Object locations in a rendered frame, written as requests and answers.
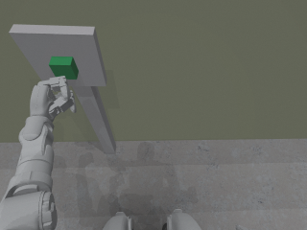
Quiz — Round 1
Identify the robot left hand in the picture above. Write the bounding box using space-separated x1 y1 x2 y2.
30 76 77 123

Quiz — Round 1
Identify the panel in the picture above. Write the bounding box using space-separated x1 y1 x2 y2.
9 24 116 154

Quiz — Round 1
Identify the button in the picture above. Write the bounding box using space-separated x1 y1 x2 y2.
49 57 79 80

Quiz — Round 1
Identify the robot left upper arm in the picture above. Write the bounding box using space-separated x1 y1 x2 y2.
0 191 58 230

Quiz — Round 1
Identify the robot left shin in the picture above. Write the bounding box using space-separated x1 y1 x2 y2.
115 212 125 216

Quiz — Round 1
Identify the robot shin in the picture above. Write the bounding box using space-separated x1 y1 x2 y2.
172 209 182 214
115 212 125 216

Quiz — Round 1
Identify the robot right shin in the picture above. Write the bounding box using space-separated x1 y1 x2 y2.
172 209 182 214

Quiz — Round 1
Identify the left robot forearm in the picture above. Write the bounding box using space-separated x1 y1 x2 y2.
0 115 55 205

